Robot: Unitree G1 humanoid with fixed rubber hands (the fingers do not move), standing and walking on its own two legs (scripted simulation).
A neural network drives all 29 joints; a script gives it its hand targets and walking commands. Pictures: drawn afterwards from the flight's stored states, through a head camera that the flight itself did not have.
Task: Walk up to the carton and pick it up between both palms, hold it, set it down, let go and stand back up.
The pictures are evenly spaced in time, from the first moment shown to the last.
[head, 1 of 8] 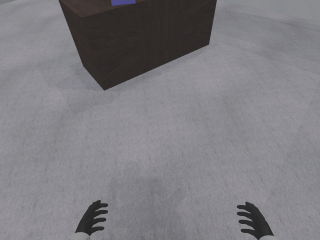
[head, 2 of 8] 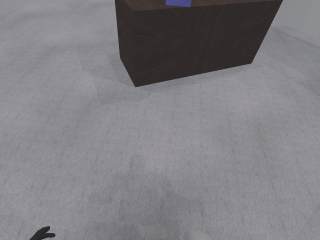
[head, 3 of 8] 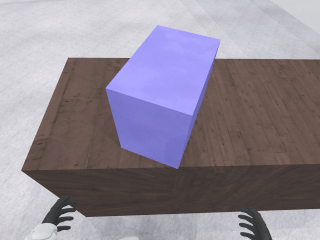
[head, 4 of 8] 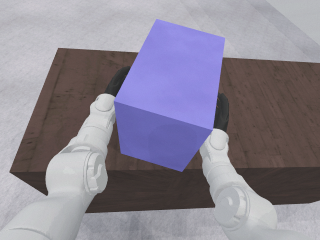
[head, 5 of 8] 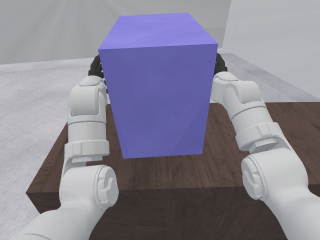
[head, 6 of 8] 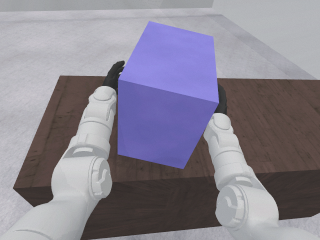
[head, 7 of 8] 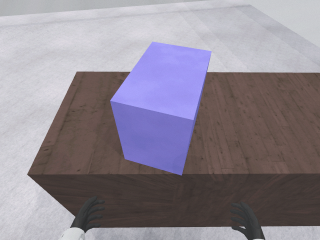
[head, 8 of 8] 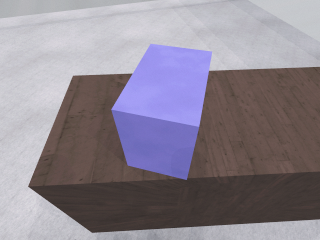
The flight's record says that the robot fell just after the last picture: no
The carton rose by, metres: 0.23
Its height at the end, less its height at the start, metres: +0.00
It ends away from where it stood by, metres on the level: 0.00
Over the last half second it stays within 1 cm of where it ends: yes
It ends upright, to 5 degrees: yes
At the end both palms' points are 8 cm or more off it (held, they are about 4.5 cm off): yes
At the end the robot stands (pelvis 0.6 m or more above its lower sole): yes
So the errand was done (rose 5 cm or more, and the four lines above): yes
